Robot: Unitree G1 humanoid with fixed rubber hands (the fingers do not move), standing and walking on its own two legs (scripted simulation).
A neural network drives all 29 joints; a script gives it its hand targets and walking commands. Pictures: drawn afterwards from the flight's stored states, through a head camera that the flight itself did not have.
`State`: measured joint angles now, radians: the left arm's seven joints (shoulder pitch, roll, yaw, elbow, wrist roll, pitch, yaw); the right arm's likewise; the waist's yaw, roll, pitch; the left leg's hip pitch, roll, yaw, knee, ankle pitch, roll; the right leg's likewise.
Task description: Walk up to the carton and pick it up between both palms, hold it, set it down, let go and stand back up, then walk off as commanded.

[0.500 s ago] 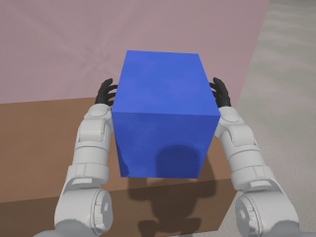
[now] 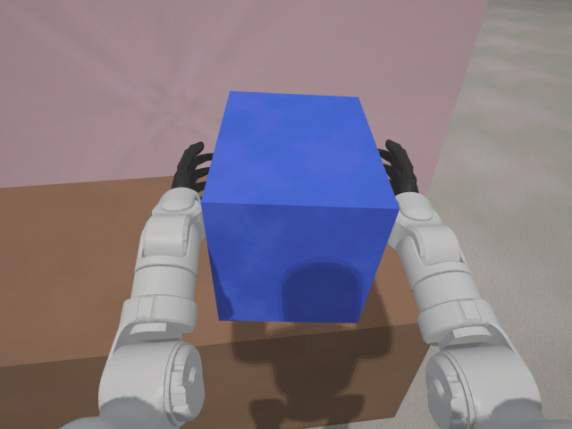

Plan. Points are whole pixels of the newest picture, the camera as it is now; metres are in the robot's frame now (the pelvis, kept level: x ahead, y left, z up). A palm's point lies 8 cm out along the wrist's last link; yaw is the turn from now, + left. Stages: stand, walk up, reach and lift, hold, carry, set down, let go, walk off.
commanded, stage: hold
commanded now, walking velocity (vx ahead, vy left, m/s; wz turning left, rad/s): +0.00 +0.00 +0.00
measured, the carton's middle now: (291, 203) +0.42 +0.02 +0.14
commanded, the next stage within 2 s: set down in 0.20 s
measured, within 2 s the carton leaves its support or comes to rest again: neither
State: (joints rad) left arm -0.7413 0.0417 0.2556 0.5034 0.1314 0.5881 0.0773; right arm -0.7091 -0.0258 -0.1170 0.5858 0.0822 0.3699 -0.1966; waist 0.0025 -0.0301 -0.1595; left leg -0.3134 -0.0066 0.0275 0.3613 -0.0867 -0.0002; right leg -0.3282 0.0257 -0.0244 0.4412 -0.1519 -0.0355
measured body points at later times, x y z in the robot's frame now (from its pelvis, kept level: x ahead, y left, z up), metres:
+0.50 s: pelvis +0.00 +0.00 +0.00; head -0.04 +0.00 +0.45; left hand +0.40 +0.18 +0.19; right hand +0.42 -0.12 +0.21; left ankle +0.06 +0.12 -0.74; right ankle +0.05 -0.08 -0.74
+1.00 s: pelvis +0.04 +0.00 +0.00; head +0.04 +0.01 +0.45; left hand +0.45 +0.16 +0.15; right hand +0.45 -0.14 +0.15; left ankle +0.06 +0.12 -0.74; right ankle +0.05 -0.08 -0.74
